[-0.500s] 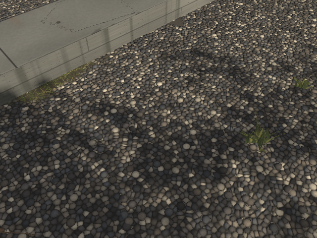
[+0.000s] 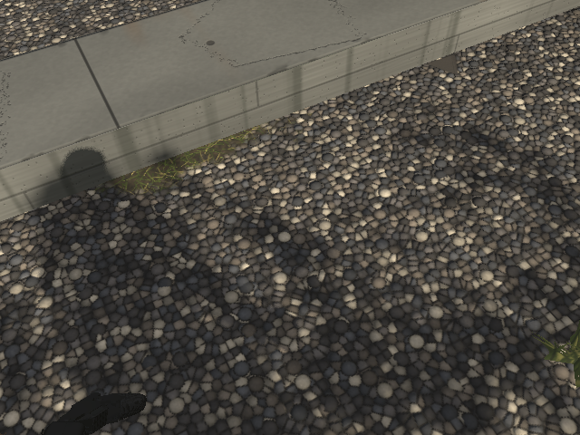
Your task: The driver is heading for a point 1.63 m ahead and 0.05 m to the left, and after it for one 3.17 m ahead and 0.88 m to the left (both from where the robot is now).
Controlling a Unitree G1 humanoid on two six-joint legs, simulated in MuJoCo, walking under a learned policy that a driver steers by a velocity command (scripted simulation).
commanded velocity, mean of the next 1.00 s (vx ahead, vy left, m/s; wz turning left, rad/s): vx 0.03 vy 0.00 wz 0.09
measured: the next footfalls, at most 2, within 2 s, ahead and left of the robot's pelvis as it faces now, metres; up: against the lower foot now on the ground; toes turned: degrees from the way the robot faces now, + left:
left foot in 0.32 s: +0.08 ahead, +0.15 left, +0.00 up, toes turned +13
right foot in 0.72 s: +0.09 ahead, -0.07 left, +0.00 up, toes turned +8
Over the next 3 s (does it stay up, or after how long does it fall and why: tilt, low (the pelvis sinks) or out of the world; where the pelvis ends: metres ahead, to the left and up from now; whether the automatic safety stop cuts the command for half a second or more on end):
stays up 0.27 0.15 0.00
